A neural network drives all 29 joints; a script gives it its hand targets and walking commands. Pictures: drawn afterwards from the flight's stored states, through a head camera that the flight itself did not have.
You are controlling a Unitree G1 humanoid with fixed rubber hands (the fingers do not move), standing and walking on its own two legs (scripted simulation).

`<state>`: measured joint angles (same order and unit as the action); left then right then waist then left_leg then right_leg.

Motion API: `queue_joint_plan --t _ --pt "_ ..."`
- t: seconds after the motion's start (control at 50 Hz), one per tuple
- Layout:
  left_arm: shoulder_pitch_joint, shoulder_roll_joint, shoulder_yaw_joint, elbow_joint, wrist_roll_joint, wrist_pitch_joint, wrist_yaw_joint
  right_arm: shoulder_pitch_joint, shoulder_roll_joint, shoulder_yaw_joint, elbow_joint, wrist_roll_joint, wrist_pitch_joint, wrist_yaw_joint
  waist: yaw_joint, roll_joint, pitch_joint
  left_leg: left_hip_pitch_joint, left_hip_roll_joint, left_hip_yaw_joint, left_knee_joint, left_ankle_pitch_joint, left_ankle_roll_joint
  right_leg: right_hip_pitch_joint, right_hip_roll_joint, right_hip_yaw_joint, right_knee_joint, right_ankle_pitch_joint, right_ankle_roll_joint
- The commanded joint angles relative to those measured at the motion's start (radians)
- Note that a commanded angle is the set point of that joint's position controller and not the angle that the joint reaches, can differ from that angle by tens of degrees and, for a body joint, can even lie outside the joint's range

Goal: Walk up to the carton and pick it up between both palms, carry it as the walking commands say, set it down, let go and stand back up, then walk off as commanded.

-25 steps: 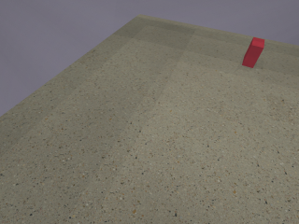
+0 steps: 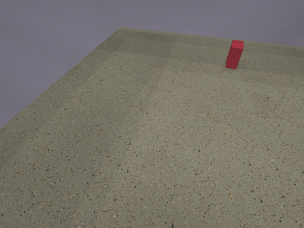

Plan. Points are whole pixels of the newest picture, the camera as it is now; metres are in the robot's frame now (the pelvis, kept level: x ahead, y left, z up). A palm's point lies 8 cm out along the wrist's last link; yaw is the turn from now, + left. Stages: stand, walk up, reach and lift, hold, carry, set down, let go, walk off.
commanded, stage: walk up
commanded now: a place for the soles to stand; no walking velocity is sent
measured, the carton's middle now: (234, 54) +2.47 -1.13 -0.63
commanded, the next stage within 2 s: none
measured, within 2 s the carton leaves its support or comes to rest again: neither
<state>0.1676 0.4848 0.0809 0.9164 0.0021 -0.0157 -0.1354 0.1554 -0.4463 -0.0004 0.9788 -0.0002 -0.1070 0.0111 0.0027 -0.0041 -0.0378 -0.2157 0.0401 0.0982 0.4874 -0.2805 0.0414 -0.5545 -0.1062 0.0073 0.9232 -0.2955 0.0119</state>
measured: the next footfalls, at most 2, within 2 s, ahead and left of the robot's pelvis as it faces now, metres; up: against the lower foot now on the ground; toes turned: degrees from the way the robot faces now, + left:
right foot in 0.14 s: +0.16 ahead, -0.20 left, +0.00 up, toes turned -7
left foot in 0.52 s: +0.34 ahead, +0.06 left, +0.00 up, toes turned -3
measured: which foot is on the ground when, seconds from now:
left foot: down 0.00-0.12, up 0.14-0.50, down 0.52-0.90, up 0.92-1.00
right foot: up 0.00-0.12, down 0.14-0.52, up 0.54-0.88, down 0.90-1.00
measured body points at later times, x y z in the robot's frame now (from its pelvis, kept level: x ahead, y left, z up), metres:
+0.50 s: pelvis +0.17 -0.06 +0.00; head +0.16 -0.06 +0.45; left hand +0.30 +0.28 -0.09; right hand +0.27 -0.42 -0.08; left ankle +0.29 +0.06 -0.72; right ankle +0.12 -0.19 -0.74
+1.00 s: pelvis +0.41 -0.16 -0.01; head +0.42 -0.18 +0.44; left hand +0.64 +0.13 -0.09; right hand +0.41 -0.51 -0.12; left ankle +0.37 +0.03 -0.67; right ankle +0.48 -0.29 -0.74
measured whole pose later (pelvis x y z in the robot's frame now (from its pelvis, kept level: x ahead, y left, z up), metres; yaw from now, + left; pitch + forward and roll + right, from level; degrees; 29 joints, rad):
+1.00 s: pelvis +0.41 -0.16 -0.01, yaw -18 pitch +0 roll +3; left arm 0.14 0.47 0.09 0.92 0.00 -0.06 -0.11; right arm 0.20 -0.50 0.00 0.94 0.00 -0.12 0.06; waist 0.01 0.00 0.01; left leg -0.30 0.12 0.07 1.02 -0.40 0.01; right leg -0.47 -0.04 -0.03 0.62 -0.15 -0.03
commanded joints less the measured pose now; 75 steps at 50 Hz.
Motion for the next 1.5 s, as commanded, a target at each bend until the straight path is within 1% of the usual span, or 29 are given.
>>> queue_joint_plan --t 0.0,0.06,0.1,0.12,0.14,0.16,0.24,0.4,0.48,0.5,0.52,0.54,0.56,0.62,0.84,0.88,0.9,0.92,0.94,0.96,1.02,1.22,1.28,1.3,1.32,1.34,1.36,1.4,1.48 --pt "-0.097 0.157 0.063 -0.088 0.029 0.000 -0.039 -0.125 -0.343 -0.136 -0.090 -0.043 -0.041 0.023 0.033 0.166 0.053 -0.091 0.294 -0.162 -0.393 -0.472 0.117 0.019 -0.044 -0.015 -0.059 0.025 0.026" --pt "-0.002 0.150 0.067 -0.051 0.017 -0.005 -0.030 -0.188 -0.345 -0.124 -0.094 -0.045 -0.022 0.034 0.079 0.166 0.012 -0.071 0.266 -0.058 -0.239 -0.371 0.109 0.181 -0.002 -0.099 -0.270 -0.013 0.007" --pt "0.190 0.199 0.096 0.034 0.015 -0.030 0.000 -0.151 -0.271 -0.099 -0.095 -0.044 -0.009 0.042 0.151 -0.108 -0.039 -0.210 0.159 0.062 0.128 -0.397 0.073 0.466 0.085 -0.158 -0.409 -0.060 -0.001" --pt "0.323 0.276 0.122 0.062 0.026 -0.038 0.026 -0.177 -0.191 -0.075 -0.135 -0.040 -0.007 0.047 0.203 -0.342 -0.011 -0.468 0.049 0.129 0.509 -0.333 0.042 0.619 -0.012 0.133 -0.569 -0.357 -0.075" --pt "0.269 0.371 0.126 0.014 0.037 -0.054 0.042 -0.195 -0.158 -0.049 -0.182 -0.018 -0.015 0.045 0.170 -0.397 0.052 -0.773 -0.027 -0.009 0.699 -0.272 0.004 0.617 -0.221 0.733 -0.805 -0.751 -0.212" --pt "0.111 0.373 0.112 -0.016 0.014 -0.059 0.041 -0.267 -0.271 -0.072 -0.173 -0.004 -0.013 0.037 0.101 -0.123 0.095 -0.710 0.069 -0.169 0.698 -0.119 0.004 0.488 -0.270 0.781 -0.860 -0.727 -0.210" --pt "0.031 0.275 0.085 -0.063 0.007 -0.066 0.045 -0.089 -0.265 -0.093 -0.107 -0.018 0.000 0.061 0.029 -0.126 0.035 -0.457 0.085 -0.079 0.462 -0.043 -0.047 0.381 -0.113 0.352 -0.755 -0.396 -0.178" --pt "0.019 0.270 0.083 -0.077 0.004 -0.061 0.032 -0.146 -0.234 -0.092 -0.130 -0.017 -0.007 0.082 0.045 -0.150 0.048 -0.313 0.052 -0.011 0.179 0.053 -0.059 0.339 -0.103 0.260 -0.739 -0.289 -0.209" --pt "-0.030 0.199 0.051 -0.091 0.003 -0.051 0.028 0.082 -0.239 -0.109 -0.054 -0.024 -0.032 0.056 -0.061 -0.058 -0.051 0.137 0.003 0.045 -0.061 0.077 -0.029 0.193 -0.016 0.136 -0.467 -0.190 -0.167" --pt "-0.029 0.141 0.032 -0.100 0.001 -0.053 0.028 0.223 -0.303 -0.134 -0.009 -0.041 -0.041 0.035 -0.129 0.107 -0.123 0.412 0.078 -0.078 -0.052 -0.079 0.003 -0.022 0.055 0.083 -0.181 -0.193 -0.132" --pt "-0.062 0.058 0.007 -0.134 -0.010 -0.061 0.032 0.301 -0.401 -0.151 -0.022 -0.052 -0.045 0.020 -0.165 0.323 -0.117 0.488 0.371 -0.535 -0.257 -0.541 0.045 -0.263 0.164 0.052 0.178 -0.254 -0.081" --pt "-0.111 0.147 0.014 -0.132 0.004 -0.062 0.040 0.188 -0.444 -0.150 -0.059 -0.020 -0.052 0.012 -0.126 0.173 -0.016 0.344 0.488 -0.748 -0.411 -0.720 0.120 -0.393 0.125 0.106 0.280 -0.130 -0.053" --pt "-0.114 0.215 0.028 -0.111 0.003 -0.065 0.032 0.093 -0.417 -0.134 -0.088 0.010 -0.054 0.018 -0.071 0.067 0.039 0.250 0.455 -0.620 -0.383 -0.616 0.152 -0.351 0.027 0.135 0.251 -0.005 -0.038" --pt "-0.075 0.200 0.034 -0.074 0.004 -0.068 0.014 0.035 -0.325 -0.104 -0.105 -0.003 -0.059 0.023 -0.033 0.071 0.035 0.160 0.318 -0.315 -0.355 -0.396 0.140 -0.243 -0.028 0.083 0.105 0.056 -0.002" --pt "-0.127 0.130 0.038 -0.067 -0.002 -0.050 -0.009 -0.001 -0.354 -0.106 -0.082 -0.013 -0.034 0.040 0.012 0.107 0.026 0.093 0.280 0.046 -0.204 0.014 0.103 0.105 0.035 -0.119 -0.338 0.170 -0.038" --pt "0.151 0.190 0.077 0.020 0.000 -0.063 0.020 -0.004 -0.288 -0.087 -0.094 -0.018 -0.020 0.039 0.146 -0.108 -0.123 -0.040 0.177 0.131 0.279 0.198 0.073 0.511 0.098 -0.118 -0.407 0.029 -0.069" --pt "0.316 0.312 0.113 0.056 0.010 -0.073 0.048 0.008 -0.185 -0.051 -0.123 -0.013 -0.021 0.037 0.199 -0.374 -0.153 -0.334 0.072 0.111 0.602 -0.002 0.032 0.697 -0.071 0.239 -0.507 -0.237 -0.126" --pt "0.237 0.393 0.116 0.005 0.004 -0.080 0.062 0.003 -0.200 -0.046 -0.151 0.010 -0.023 0.031 0.146 -0.410 -0.116 -0.625 -0.020 -0.045 0.757 -0.255 0.015 0.742 -0.234 0.737 -0.716 -0.479 -0.189" --pt "0.149 0.360 0.107 -0.013 -0.016 -0.078 0.062 -0.033 -0.286 -0.065 -0.130 0.020 -0.019 0.030 0.119 -0.148 -0.083 -0.605 0.051 -0.142 0.781 -0.116 0.021 0.684 -0.233 0.693 -0.738 -0.574 -0.204" --pt "0.079 0.318 0.094 -0.038 -0.023 -0.080 0.063 -0.004 -0.284 -0.066 -0.116 0.015 -0.013 0.035 0.075 -0.081 -0.055 -0.562 0.092 -0.134 0.740 -0.029 0.017 0.601 -0.208 0.553 -0.703 -0.457 -0.197" --pt "0.062 0.238 0.070 -0.045 -0.014 -0.091 0.061 0.053 -0.250 -0.079 -0.082 -0.020 0.008 0.054 0.026 -0.113 0.003 -0.452 0.105 -0.095 0.596 0.056 -0.029 0.402 -0.104 0.323 -0.710 -0.269 -0.166" --pt "-0.002 0.256 0.056 -0.084 -0.009 -0.091 0.048 -0.098 -0.207 -0.085 -0.130 -0.019 -0.003 0.095 0.040 -0.096 0.024 -0.214 0.060 0.030 0.089 0.170 -0.043 0.326 -0.104 0.131 -0.713 -0.161 -0.206" --pt "0.008 0.200 0.032 -0.084 -0.004 -0.083 0.052 0.077 -0.230 -0.099 -0.069 -0.024 -0.020 0.074 -0.042 -0.005 -0.037 0.075 0.014 0.072 -0.009 0.110 -0.019 0.264 -0.051 0.059 -0.458 0.010 -0.174" --pt "0.018 0.152 0.014 -0.098 -0.005 -0.084 0.052 0.237 -0.288 -0.122 -0.030 -0.032 -0.029 0.054 -0.114 0.137 -0.133 0.321 0.085 -0.051 -0.038 -0.032 0.014 0.132 0.010 0.006 -0.135 0.083 -0.141" --pt "0.013 0.073 -0.007 -0.125 -0.011 -0.089 0.053 0.305 -0.377 -0.144 -0.030 -0.044 -0.031 0.034 -0.128 0.340 -0.132 0.396 0.348 -0.461 -0.179 -0.378 0.063 -0.096 0.095 -0.021 0.187 -0.175 -0.078" --pt "-0.050 0.147 0.004 -0.130 -0.014 -0.089 0.062 0.254 -0.433 -0.141 -0.050 -0.012 -0.036 0.030 -0.133 0.210 -0.030 0.340 0.432 -0.739 -0.353 -0.559 0.166 -0.303 0.157 0.065 0.287 -0.173 -0.057" --pt "-0.059 0.213 0.015 -0.108 -0.016 -0.086 0.063 0.168 -0.396 -0.132 -0.074 0.011 -0.039 0.034 -0.085 0.095 0.030 0.280 0.412 -0.622 -0.319 -0.502 0.181 -0.313 0.061 0.117 0.290 -0.040 -0.050" --pt "-0.034 0.205 0.023 -0.083 -0.013 -0.089 0.053 0.098 -0.318 -0.107 -0.101 0.004 -0.038 0.034 -0.040 0.076 0.050 0.175 0.295 -0.381 -0.314 -0.322 0.142 -0.248 0.000 0.085 0.179 0.030 -0.037" --pt "-0.083 0.169 0.023 -0.090 -0.004 -0.073 0.032 0.133 -0.308 -0.103 -0.087 -0.009 -0.049 0.036 -0.044 0.071 0.064 0.137 0.280 -0.226 -0.350 -0.178 0.140 -0.216 -0.011 0.054 0.009 0.117 0.000"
